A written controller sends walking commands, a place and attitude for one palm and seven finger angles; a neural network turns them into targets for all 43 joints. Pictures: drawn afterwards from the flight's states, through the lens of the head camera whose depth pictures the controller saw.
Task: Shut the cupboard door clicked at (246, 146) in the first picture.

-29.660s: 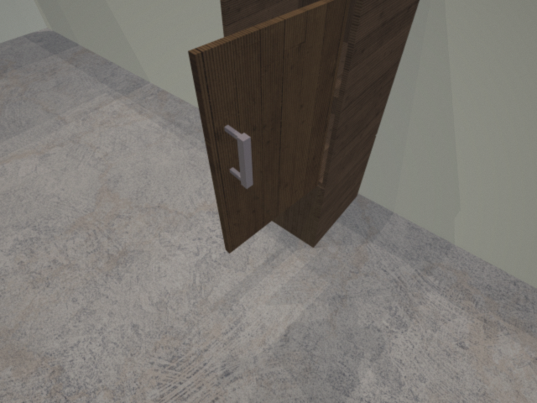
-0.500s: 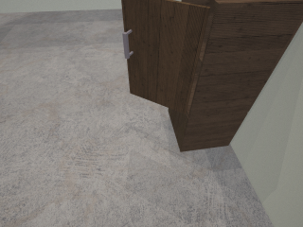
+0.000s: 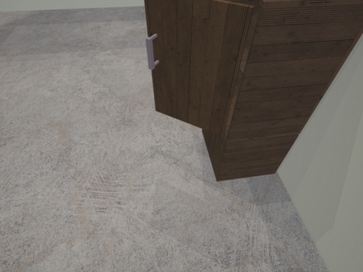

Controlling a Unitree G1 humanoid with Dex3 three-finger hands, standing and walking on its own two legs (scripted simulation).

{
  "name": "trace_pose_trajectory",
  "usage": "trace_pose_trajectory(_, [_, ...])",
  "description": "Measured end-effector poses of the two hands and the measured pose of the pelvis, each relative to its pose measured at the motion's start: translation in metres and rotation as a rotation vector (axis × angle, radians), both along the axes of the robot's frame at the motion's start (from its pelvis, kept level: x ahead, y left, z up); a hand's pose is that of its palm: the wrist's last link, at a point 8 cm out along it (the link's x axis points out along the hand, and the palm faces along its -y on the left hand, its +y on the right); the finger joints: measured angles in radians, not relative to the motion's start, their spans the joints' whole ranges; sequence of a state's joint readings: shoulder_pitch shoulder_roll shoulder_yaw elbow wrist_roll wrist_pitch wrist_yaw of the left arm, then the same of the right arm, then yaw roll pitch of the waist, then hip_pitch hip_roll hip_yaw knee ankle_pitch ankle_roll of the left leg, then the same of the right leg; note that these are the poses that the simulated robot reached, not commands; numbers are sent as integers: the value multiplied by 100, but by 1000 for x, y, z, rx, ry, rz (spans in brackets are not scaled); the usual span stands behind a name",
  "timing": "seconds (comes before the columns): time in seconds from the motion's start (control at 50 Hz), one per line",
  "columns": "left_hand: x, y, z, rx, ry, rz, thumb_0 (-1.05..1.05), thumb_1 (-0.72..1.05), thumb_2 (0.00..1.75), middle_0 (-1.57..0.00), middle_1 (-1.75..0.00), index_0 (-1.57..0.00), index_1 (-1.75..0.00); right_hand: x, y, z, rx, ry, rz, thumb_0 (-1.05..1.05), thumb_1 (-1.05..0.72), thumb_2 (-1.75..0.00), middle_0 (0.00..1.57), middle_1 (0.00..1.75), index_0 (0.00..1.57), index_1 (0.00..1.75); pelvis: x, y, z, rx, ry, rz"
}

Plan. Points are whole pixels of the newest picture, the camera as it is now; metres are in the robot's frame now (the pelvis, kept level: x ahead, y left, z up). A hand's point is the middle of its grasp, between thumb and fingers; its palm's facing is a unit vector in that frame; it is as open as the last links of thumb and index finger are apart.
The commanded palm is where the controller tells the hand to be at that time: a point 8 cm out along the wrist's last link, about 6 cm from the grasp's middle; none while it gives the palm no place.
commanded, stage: walk to a spot facing it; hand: left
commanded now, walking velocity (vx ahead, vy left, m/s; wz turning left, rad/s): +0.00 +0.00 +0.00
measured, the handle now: (153, 52) +0.92 +0.17 +0.02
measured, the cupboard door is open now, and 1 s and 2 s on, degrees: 53 53 53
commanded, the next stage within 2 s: none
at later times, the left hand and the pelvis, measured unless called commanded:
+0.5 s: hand out of the picture +0.02 +0.23 -0.20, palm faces +0.21 -0.95 -0.23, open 7.4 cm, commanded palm none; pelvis +0.00 +0.02 -0.02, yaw +12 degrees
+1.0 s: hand out of the picture -0.05 +0.19 -0.17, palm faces +0.48 -0.82 -0.30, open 7.4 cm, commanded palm none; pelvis -0.01 -0.03 -0.01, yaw +31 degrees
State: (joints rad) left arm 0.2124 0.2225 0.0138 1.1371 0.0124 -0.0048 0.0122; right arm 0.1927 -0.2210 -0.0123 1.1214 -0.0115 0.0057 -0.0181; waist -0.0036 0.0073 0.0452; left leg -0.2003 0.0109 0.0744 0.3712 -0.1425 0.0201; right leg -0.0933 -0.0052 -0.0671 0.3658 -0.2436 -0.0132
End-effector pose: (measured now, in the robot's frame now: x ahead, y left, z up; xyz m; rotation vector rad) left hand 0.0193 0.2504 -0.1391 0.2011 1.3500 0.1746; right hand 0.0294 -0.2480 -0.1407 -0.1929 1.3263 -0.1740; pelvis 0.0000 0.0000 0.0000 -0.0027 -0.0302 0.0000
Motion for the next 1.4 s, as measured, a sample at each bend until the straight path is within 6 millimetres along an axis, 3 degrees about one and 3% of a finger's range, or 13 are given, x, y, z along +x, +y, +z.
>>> trace_pose_trajectory(0.16, [17,7,3,21,-30,-1,0,91,90,-20,-30,-20,-30,20,-10,4,-22,-28,18,1,-90,-90,21,30,20,30,6,-1,0,1,5,11])
trace_pose_trajectory(0.28, [17,7,-4,20,-59,56,0,91,90,-20,-30,-20,-30,26,-3,-4,-10,-4,55,1,-90,-90,20,30,20,30,5,-1,-7,-6,9,65])
trace_pose_trajectory(0.44, [-7,19,-33,-19,-72,173,0,91,90,-20,-30,-20,-30,41,24,-15,-13,17,148,1,-90,-90,20,30,20,30,4,16,-28,-13,-7,182])
trace_pose_trajectory(0.58, [-22,29,-15,-3,-73,231,0,91,90,-20,-30,-20,-30,48,37,-4,-12,13,232,1,-90,-90,21,30,20,30,-7,19,-14,-28,34,249])
trace_pose_trajectory(0.78, [-33,19,9,63,-167,328,0,91,90,-20,-30,-20,-30,81,12,1,-17,8,342,1,-90,-90,21,30,21,30,-12,-10,-7,-53,63,387])
trace_pose_trajectory(0.84, [-52,8,9,104,-175,366,0,91,90,-20,-30,-20,-30,102,0,-7,-12,-9,371,1,-90,-90,21,30,20,30,-10,-25,-14,-13,81,422])
trace_pose_trajectory(0.92, [-83,-10,13,106,-107,435,0,91,90,-20,-30,-20,-30,131,-1,-4,-9,-41,430,1,-90,-90,20,30,20,30,-10,-29,-10,-4,59,482])
trace_pose_trajectory(1.02, [-107,-25,7,79,-84,507,0,91,90,-20,-30,-20,-30,159,20,3,5,-65,529,1,-91,-90,20,30,20,30,-7,-29,-8,25,52,566])
trace_pose_trajectory(1.14, [-148,-28,-20,40,-70,631,0,90,90,-20,-30,-20,-30,193,73,-4,3,-131,694,1,-90,-90,20,30,20,30,-13,-14,-26,4,55,663])
trace_pose_trajectory(1.2, [-164,-29,-22,41,-40,682,0,91,90,-20,-30,-20,-30,199,92,0,9,-160,756,1,-90,-90,20,30,20,30,-15,-15,-25,2,48,692])
trace_pose_trajectory(1.3, [-161,-29,-6,54,-83,734,1,91,90,-20,-30,-20,-30,199,104,3,33,-143,814,1,-90,-90,21,30,20,30,-8,-17,-15,-13,41,746])
trace_pose_trajectory(1.4, [-145,-31,9,105,-155,762,1,91,90,-20,-30,-20,-30,209,101,-9,60,-84,844,1,-90,-90,21,30,21,30,14,-22,-16,-14,41,810])
